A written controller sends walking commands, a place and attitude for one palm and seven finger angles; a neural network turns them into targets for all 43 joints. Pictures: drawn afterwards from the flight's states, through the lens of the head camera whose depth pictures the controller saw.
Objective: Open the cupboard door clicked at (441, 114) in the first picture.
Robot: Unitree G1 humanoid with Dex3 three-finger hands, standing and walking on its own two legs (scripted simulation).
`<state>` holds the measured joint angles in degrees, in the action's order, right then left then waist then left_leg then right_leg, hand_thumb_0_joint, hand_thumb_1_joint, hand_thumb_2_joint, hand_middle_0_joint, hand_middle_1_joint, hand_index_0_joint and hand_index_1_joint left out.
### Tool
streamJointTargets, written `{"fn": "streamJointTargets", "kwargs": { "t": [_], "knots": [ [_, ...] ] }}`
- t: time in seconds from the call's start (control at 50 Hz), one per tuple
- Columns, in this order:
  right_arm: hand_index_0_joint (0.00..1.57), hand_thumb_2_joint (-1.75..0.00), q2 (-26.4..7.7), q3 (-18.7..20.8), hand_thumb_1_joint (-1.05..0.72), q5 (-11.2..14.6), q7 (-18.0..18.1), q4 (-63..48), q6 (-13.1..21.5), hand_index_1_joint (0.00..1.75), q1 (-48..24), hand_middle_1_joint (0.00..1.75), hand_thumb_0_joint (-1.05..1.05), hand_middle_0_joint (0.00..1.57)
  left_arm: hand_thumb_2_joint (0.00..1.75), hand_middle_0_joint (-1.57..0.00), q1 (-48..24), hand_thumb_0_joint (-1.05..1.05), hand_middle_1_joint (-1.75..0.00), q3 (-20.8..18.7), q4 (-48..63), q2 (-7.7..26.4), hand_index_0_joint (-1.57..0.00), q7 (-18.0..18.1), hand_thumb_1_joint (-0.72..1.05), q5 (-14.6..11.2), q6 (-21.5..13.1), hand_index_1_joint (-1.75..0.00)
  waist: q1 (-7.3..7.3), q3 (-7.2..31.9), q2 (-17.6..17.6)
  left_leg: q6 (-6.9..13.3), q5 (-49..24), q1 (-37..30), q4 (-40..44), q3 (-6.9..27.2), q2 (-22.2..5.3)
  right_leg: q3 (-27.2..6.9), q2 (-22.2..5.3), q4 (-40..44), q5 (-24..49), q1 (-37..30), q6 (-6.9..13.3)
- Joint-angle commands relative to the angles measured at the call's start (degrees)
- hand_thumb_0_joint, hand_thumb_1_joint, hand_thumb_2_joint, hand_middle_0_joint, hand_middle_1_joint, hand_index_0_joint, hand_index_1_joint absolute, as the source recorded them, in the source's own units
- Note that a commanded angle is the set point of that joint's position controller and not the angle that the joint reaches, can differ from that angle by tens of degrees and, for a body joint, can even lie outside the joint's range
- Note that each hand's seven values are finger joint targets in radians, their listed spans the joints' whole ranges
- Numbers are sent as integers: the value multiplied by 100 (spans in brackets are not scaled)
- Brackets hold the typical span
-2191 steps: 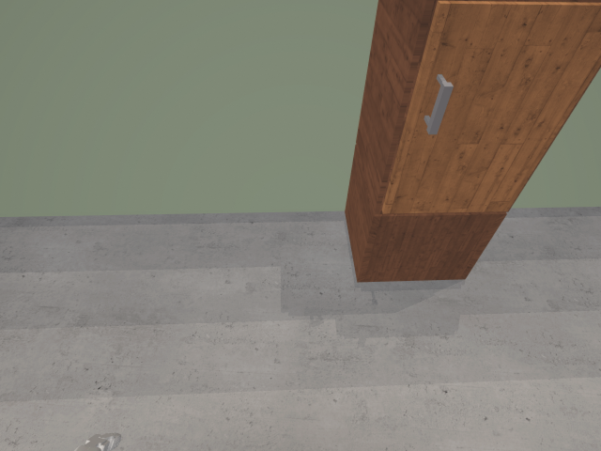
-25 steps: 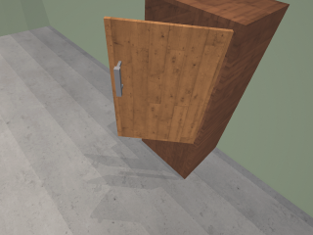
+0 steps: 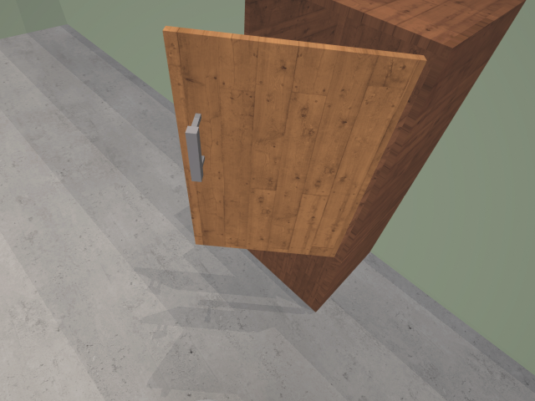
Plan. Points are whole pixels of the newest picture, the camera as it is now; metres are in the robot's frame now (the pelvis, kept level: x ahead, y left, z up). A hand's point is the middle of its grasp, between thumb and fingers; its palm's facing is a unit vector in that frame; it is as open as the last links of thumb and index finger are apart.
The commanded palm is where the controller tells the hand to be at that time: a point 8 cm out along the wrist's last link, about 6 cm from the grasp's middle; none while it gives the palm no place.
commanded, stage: come to a stop and stand still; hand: left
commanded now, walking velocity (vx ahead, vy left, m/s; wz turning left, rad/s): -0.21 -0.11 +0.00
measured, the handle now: (197, 148) +0.53 +0.19 +0.06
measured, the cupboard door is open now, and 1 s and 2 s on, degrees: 41 41 41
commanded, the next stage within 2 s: look again from close up in 0.92 s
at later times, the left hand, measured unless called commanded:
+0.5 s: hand out of the picture -0.01 +0.15 -0.16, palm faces +0.04 -0.98 -0.21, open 7.4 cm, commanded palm none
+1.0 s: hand out of the picture -0.05 +0.15 -0.17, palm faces +0.06 -0.98 -0.16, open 7.3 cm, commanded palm none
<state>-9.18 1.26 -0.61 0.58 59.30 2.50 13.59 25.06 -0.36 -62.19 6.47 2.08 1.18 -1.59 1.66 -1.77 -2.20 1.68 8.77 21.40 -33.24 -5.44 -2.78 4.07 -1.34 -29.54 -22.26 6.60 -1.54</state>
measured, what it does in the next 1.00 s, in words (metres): steps on the spot: right foot, then left foot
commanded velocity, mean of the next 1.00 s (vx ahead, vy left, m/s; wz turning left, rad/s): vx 0.03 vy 0.01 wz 0.00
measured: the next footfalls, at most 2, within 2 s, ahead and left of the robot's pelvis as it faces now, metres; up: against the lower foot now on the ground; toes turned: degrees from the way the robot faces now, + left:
right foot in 0.38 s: +0.00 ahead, -0.13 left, +0.00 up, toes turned -2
left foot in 0.68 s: -0.03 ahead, +0.08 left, +0.00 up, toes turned +4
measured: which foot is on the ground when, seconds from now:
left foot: down 0.00-0.38, up 0.40-0.66, down 0.68-1.00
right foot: down 0.00-0.02, up 0.04-0.36, down 0.38-1.00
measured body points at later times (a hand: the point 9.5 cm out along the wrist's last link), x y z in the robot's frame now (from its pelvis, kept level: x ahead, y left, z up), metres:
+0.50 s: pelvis -0.05 -0.02 +0.01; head -0.06 -0.03 +0.46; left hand -0.01 +0.20 -0.14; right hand -0.03 -0.26 -0.15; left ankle +0.00 +0.09 -0.69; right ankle -0.05 -0.14 -0.73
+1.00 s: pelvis -0.04 -0.01 +0.01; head -0.04 -0.01 +0.46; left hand -0.05 +0.20 -0.15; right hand -0.07 -0.20 -0.15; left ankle -0.07 +0.08 -0.73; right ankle -0.04 -0.13 -0.73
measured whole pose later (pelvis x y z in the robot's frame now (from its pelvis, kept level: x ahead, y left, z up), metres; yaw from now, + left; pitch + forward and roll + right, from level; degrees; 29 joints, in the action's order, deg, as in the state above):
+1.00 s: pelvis -0.04 -0.01 +0.01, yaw +0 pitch -1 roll +0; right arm -4.1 -1.1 -1.0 2.3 64.5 1.0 19.6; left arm 17.6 -0.5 -63.4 7.5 1.9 0.7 -0.1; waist 0.4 -0.8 -0.9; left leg 2.5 16.0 9.0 -25.6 -4.7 1.4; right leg 2.6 -1.7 -27.8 -14.2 12.6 -0.1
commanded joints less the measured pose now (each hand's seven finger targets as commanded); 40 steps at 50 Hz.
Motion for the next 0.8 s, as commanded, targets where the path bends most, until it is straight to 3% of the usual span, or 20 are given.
{"fn": "streamJointTargets", "kwargs": {
  "t": [0.0, 0.06, 0.14, 0.18, 0.26, 0.32, 0.34, 0.36, 0.38, 0.4, 0.44, 0.48, 0.54, 0.62, 0.64, 0.66, 0.68, 0.7, 0.72, 0.78],
  "knots": [
    [20, -90, -902, 140, -90, 15, 163, -37, -17, 30, 758, 30, 0, 20, 90, -20, 555, 0, -30, -84, 183, 388, -20, 94, 90, -26, 102, -30, -152, 464, 1127, 869, -3800, -1420, 1060, 1312, -1666, -176, -140, -947, -923, 792, 124],
    [20, -90, -711, 90, -90, 9, 282, -31, -64, 30, 423, 30, 0, 20, 90, -20, 268, 0, -30, -116, 201, 472, -20, 77, 90, 19, 278, -30, -144, 10, 1544, 997, -4391, -1029, 1278, 1564, -1720, -297, -231, -1912, -1009, 1215, 102],
    [20, -90, -926, 292, -90, -34, 306, -190, -144, 30, 397, 30, 0, 20, 90, -20, -86, 0, -30, -216, 472, 473, -20, 8, 90, 43, 371, -30, -247, 802, 695, 1196, -4057, -1590, 1085, 1382, -1826, -377, -103, -2623, -756, 1706, 49],
    [20, -90, -959, 344, -90, -56, 316, -257, -155, 30, 283, 30, 0, 20, 90, -20, -247, 0, -30, -240, 640, 440, -20, -28, 90, 50, 397, -30, -235, 959, 621, 1177, -3583, -1552, 1100, 1310, -1788, -395, -74, -2570, -643, 1737, 29],
    [20, -90, -885, 350, -90, -122, 219, -400, -222, 30, -103, 30, 0, 20, 90, -20, -327, 0, -30, -259, 786, 343, -20, -90, 90, 58, 415, -30, -110, 633, 1087, 874, -965, -549, 1523, 1101, -1457, -133, -74, -1660, -393, 1090, 95],
    [20, -90, -785, 334, -90, -132, 98, -457, -362, 30, -357, 30, 0, 20, 90, -20, 368, 0, -30, -292, 512, 409, -20, -89, 90, 50, 366, -30, 208, 424, 800, 321, 2227, 775, 1678, 896, -900, 200, 74, -91, 252, -358, 209],
    [20, -90, -538, 275, -90, -88, 52, -478, -424, 30, -350, 30, 0, 20, 90, -20, 520, 0, -30, -306, 473, 611, -20, -64, 90, 101, 328, -30, 273, 182, 0, 16, 2630, 1187, 1032, 505, -379, -332, -309, 877, -435, -361, 329],
    [20, -90, -74, 169, -90, -16, -4, -577, -496, 30, -326, 30, 0, 20, 90, -20, 262, 0, -30, -308, 596, 1063, -20, -21, 90, 133, 250, -30, 160, -121, -1564, -302, 2133, 1220, -325, 109, 178, -2116, -1522, 2285, -2548, 592, 742],
    [20, -90, -317, 245, -90, -61, -36, -695, -539, 30, -426, 30, 0, 20, 90, -20, -440, 0, -30, -311, 913, 1279, -20, 8, 90, 90, 275, -30, 78, -596, -1545, -276, 1866, 914, -1297, 331, 93, -2548, -2082, 2874, -3081, 1861, 1040],
    [20, -90, -400, 269, -90, -94, -81, -582, -548, 30, -149, 30, 0, 20, 90, -20, -1075, 0, -30, -322, 1063, 1288, -20, -3, 90, 83, 245, -30, -229, -541, -1091, -246, 1490, 518, -1949, 420, 100, -2214, -1937, 2826, -2651, 2321, 1041],
    [20, -90, -375, 252, -90, -132, -111, -223, -515, 30, 324, 30, 0, 20, 90, -20, -1248, 0, -30, -283, 1091, 1038, -20, -11, 90, 8, 97, -30, -370, -544, -956, -235, 842, 571, -2313, 359, 69, -1450, -1305, 2387, -1325, 1808, 734],
    [20, -90, -319, 227, -90, -100, -139, -180, -403, 30, 512, 30, 0, 20, 90, -20, -966, 0, -30, -301, 975, 1055, -20, -35, 90, 31, 29, -30, -279, -471, -623, -244, 909, 534, -1892, 167, 72, -1151, -1290, 2157, -747, 1317, 800],
    [20, -90, -219, 200, -90, -69, -127, -268, -295, 30, 390, 30, 0, 20, 90, -20, -452, 0, -30, -380, 787, 1221, -20, -65, 90, 72, 28, -30, 37, -323, -467, -223, 1438, 297, -750, 3, 162, -1312, -1437, 1955, -657, 722, 1054],
    [20, -90, -55, 81, -90, -54, -10, -12, -168, 30, 1165, 30, 0, 20, 90, -20, -442, 0, -30, -373, 635, 1068, -20, -87, 90, 7, 122, -30, -172, -170, -268, -95, 812, -1210, 1120, 60, 291, -944, -976, 1111, -607, 1220, 806],
    [20, -90, -220, 78, -90, -62, 39, 50, -114, 30, 1368, 30, 0, 20, 90, -20, -417, 0, -30, -312, 621, 808, -20, -101, 90, -19, 133, -30, -205, -68, 306, 40, 809, -1502, 1565, 595, -118, -624, -653, 432, -287, 1469, 625],
    [20, -90, -543, 146, -90, -81, 84, 41, -102, 30, 1464, 30, 0, 20, 90, -20, -347, 0, -30, -255, 700, 507, -20, -133, 90, -18, 145, -30, -177, -27, 1284, 376, 1135, -1582, 1970, 1730, -979, -98, -212, -439, -225, 1922, 398],
    [20, -90, -762, 166, -90, -85, 120, -37, -133, 30, 1474, 30, 0, 20, 90, -20, -517, 0, -30, -216, 764, 409, -20, -137, 90, 1, 131, -30, -207, -221, 1470, 772, 1271, -1260, 2358, 2295, -1470, 159, -88, -1006, -591, 2172, 300],
    [20, -90, -707, 142, -90, -112, 124, -45, -147, 30, 1299, 30, 0, 20, 90, -20, -665, 0, -30, -212, 783, 422, -20, -136, 90, 31, 133, -30, -210, -260, 1107, 928, 1423, -849, 2400, 2302, -1471, -54, -139, -1362, -559, 1960, 346],
    [20, -90, -449, 62, -90, -101, 150, 43, -86, 30, 1119, 30, 0, 20, 90, -20, -760, 0, -30, -192, 656, 378, -20, -127, 90, 67, 150, -30, -155, -334, 1398, 884, 962, -761, 2427, 2039, -1250, -149, -234, -1601, -407, 1879, 348],
    [20, -90, -286, -46, -90, -76, 201, 103, -33, 30, 930, 30, 0, 20, 90, -20, -634, 0, -30, -132, 438, 231, -20, -151, 90, 2, 104, -30, -48, -159, 793, 786, -972, -841, 1902, 1297, -988, -171, -253, -973, -28, 1301, 287]
  ]
}}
